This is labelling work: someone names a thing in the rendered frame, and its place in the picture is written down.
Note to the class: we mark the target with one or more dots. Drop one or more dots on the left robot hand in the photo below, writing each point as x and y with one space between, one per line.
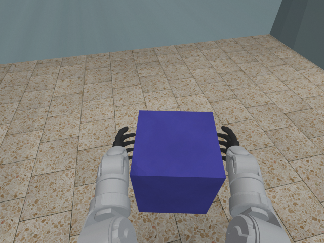
119 139

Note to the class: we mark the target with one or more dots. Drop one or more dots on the right robot upper arm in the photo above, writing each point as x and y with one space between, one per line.
244 228

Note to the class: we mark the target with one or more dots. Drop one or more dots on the carton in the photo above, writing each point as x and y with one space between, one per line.
177 165

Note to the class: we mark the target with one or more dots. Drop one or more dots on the right robot forearm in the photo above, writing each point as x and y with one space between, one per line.
246 184

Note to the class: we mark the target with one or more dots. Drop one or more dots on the left robot forearm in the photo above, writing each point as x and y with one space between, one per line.
111 193

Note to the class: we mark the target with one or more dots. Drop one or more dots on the right robot hand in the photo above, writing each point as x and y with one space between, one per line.
230 138

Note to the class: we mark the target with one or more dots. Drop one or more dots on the left robot upper arm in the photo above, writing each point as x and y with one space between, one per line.
117 229

